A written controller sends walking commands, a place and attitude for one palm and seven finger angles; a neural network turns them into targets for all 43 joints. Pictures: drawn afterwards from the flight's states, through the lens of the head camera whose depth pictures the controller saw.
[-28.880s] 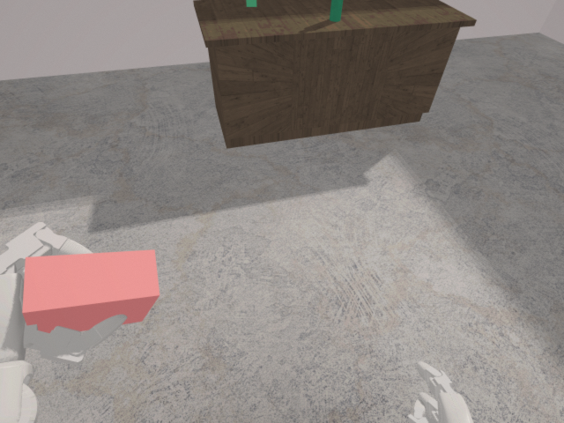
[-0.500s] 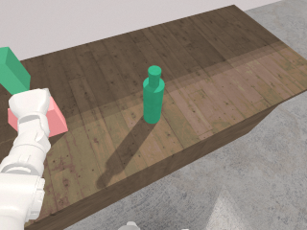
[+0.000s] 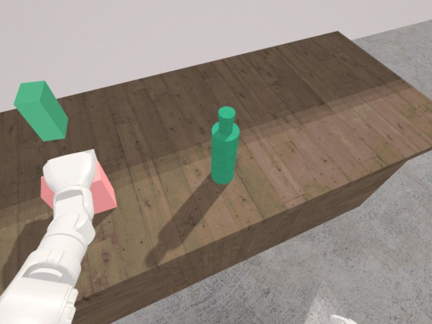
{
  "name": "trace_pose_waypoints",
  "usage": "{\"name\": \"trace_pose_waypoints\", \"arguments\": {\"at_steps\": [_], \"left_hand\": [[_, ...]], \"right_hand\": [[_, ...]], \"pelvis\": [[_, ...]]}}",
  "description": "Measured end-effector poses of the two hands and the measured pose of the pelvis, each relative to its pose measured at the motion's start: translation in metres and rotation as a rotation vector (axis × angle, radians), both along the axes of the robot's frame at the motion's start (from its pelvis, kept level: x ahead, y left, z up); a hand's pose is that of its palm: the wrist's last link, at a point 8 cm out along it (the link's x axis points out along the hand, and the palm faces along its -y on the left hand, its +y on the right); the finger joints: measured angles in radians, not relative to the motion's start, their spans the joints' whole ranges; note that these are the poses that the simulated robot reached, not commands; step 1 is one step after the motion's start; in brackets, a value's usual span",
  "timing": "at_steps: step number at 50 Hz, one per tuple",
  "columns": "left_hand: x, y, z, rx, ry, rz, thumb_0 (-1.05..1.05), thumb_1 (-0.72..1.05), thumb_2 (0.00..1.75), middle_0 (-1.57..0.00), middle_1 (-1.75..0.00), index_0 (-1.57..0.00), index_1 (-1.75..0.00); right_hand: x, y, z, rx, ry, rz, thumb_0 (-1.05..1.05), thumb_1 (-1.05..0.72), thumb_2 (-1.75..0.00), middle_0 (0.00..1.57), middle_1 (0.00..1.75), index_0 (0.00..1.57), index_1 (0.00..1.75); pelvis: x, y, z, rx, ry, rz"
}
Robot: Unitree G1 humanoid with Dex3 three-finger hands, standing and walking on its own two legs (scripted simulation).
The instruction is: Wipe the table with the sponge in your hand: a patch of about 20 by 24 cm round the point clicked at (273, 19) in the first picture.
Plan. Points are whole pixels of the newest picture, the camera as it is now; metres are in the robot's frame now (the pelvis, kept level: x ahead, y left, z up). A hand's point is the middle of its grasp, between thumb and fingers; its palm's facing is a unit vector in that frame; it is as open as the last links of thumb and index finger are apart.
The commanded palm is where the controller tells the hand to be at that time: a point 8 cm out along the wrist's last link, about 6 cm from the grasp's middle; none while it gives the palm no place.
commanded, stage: wipe back along the middle lane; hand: left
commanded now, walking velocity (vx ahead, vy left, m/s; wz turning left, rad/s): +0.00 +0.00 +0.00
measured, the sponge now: (85, 197) +0.37 +0.31 -0.05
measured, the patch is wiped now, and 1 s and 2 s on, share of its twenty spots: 0.40 0.45 0.65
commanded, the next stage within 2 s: slide across to the third lane in 0.62 s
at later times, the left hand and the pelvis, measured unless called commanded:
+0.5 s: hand (86, 207) +0.33 +0.28 -0.01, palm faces -0.07 +0.01 -1.00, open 9.6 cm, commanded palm +0.28 +0.26 +0.02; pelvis +0.00 -0.01 +0.00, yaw +0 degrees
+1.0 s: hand (95, 219) +0.30 +0.26 -0.01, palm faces -0.08 +0.00 -1.00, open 9.6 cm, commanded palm +0.28 +0.22 +0.03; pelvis -0.01 -0.02 +0.01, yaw +1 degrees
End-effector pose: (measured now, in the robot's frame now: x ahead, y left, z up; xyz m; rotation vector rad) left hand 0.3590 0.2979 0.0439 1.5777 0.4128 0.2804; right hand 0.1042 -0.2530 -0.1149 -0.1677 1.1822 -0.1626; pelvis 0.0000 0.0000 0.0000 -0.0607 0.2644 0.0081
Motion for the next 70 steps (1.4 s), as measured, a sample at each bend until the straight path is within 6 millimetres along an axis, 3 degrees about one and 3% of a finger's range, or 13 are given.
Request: {"name": "trace_pose_waypoints", "arguments": {"at_steps": [13, 38, 54, 63, 70], "left_hand": [[-0.024, -0.012, 0.000, -0.001, -0.019, 0.004, 0.00, -0.45, 1.10, -0.73, -1.42, -0.72, -1.46], [-0.067, -0.036, -0.001, -0.010, -0.027, 0.021, 0.01, -0.44, 1.09, -0.73, -1.42, -0.72, -1.47], [-0.071, -0.057, 0.000, -0.013, -0.013, -0.010, 0.00, -0.45, 1.09, -0.74, -1.41, -0.73, -1.45], [-0.061, -0.071, 0.001, -0.004, 0.001, -0.018, 0.00, -0.46, 1.09, -0.76, -1.39, -0.75, -1.44], [-0.052, -0.093, 0.002, -0.009, -0.009, -0.055, 0.00, -0.46, 1.09, -0.76, -1.39, -0.75, -1.44]], "right_hand": [[0.007, -0.001, 0.001, 0.022, -0.033, 0.004, 0.01, -0.91, -0.90, 0.20, 0.30, 0.20, 0.30], [0.054, -0.004, 0.015, 0.033, -0.186, 0.063, 0.01, -0.91, -0.90, 0.20, 0.30, 0.20, 0.30], [0.042, -0.006, 0.007, 0.049, -0.177, 0.057, 0.01, -0.91, -0.90, 0.20, 0.30, 0.20, 0.30], [0.031, -0.005, 0.000, 0.067, -0.152, 0.060, 0.01, -0.91, -0.90, 0.20, 0.30, 0.20, 0.30], [0.018, -0.010, -0.004, 0.074, -0.131, 0.044, 0.01, -0.91, -0.90, 0.20, 0.30, 0.20, 0.30]], "pelvis": [[0.000, -0.004, 0.002, 0.007, -0.028, -0.002], [-0.001, -0.018, 0.005, 0.023, -0.077, 0.003], [-0.009, -0.024, 0.006, 0.029, -0.102, 0.016], [-0.017, -0.028, 0.005, 0.033, -0.097, 0.023], [-0.021, -0.032, 0.005, 0.035, -0.096, 0.019]]}}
